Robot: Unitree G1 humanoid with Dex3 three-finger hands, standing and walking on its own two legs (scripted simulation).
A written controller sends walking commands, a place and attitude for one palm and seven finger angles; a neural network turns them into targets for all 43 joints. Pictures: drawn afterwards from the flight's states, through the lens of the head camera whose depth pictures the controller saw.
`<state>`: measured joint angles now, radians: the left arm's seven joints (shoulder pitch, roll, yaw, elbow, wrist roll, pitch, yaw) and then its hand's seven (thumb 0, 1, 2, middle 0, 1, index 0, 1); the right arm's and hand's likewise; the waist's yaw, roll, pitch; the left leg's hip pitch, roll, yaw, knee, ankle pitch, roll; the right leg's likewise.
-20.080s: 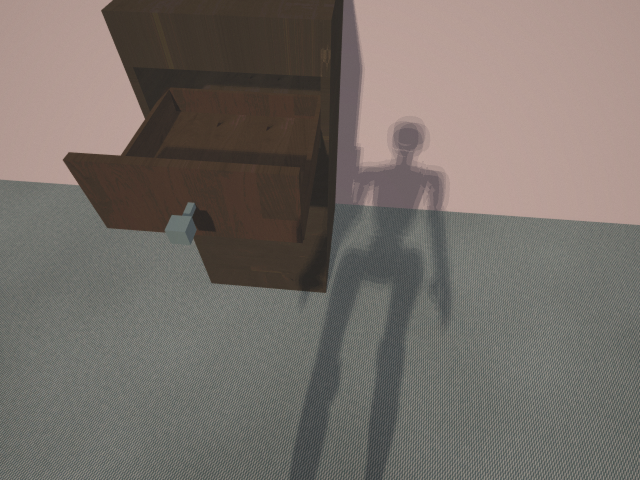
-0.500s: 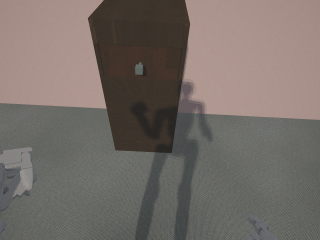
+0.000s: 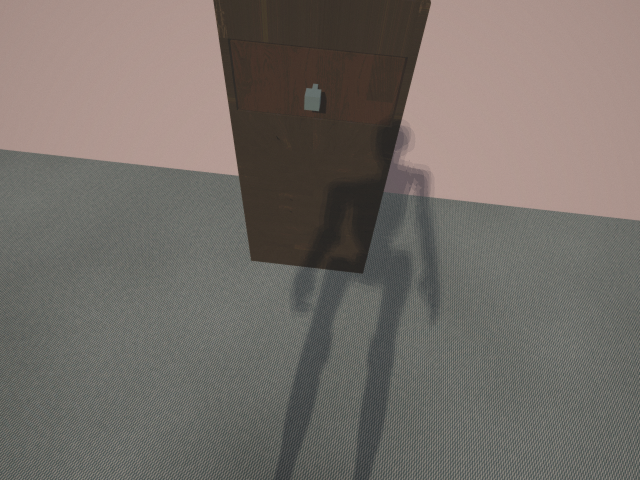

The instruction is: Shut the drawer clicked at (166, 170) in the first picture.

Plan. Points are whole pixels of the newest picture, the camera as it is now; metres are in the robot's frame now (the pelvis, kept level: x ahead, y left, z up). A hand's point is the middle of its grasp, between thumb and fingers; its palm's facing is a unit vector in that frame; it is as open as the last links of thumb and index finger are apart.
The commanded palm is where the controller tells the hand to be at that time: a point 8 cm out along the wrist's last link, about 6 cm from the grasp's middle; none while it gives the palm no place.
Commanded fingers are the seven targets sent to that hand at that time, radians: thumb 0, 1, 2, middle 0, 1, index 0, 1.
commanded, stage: let the arm hang, fingers relaxed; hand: left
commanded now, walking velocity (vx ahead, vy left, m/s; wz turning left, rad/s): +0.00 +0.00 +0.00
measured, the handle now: (313, 95) +0.89 +0.08 -0.01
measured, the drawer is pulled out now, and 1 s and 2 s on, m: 0.00 0.00 0.00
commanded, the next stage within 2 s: look to check the result in 0.64 s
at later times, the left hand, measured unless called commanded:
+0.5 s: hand out of the picture +0.08 +0.20 -0.16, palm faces -0.02 -0.97 -0.24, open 7.3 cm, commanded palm none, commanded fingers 0.00 0.90 0.90 -0.20 -0.30 -0.20 -0.30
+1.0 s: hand out of the picture +0.06 +0.19 -0.17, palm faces -0.02 -0.97 -0.23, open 7.4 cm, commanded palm none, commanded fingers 0.00 0.90 0.90 -0.20 -0.30 -0.20 -0.30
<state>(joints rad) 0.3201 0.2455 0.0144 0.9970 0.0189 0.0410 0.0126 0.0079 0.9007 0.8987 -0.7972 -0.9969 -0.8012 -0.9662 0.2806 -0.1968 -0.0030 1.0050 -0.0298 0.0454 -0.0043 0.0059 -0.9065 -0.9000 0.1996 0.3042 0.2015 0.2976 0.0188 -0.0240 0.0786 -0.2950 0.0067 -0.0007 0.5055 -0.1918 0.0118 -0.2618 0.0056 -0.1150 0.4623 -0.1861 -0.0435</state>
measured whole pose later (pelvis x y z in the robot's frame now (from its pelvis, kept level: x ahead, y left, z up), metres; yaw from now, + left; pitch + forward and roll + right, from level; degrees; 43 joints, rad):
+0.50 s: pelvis +0.03 +0.01 +0.01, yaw -2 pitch -2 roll +0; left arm 0.18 0.20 0.01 1.13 0.01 -0.01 0.02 0.00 0.90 0.90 -0.21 -0.31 -0.21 -0.31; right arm 0.24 -0.17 -0.01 1.13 -0.02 0.00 -0.02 0.00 -0.91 -0.90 0.20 0.30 0.20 0.30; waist 0.00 0.01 0.03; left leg -0.19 -0.02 0.04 0.39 -0.18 0.03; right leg -0.19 -0.01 -0.07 0.41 -0.19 -0.02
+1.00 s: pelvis +0.05 +0.00 +0.01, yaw -2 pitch -2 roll +0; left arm 0.22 0.19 0.01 1.16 0.01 -0.01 0.03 0.00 0.90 0.90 -0.20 -0.30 -0.20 -0.30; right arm 0.23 -0.17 -0.01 1.16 -0.02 0.01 -0.03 0.00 -0.91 -0.90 0.20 0.30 0.20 0.30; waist 0.00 0.01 0.06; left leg -0.14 0.01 0.04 0.37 -0.20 0.01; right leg -0.14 0.01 -0.07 0.36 -0.20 -0.03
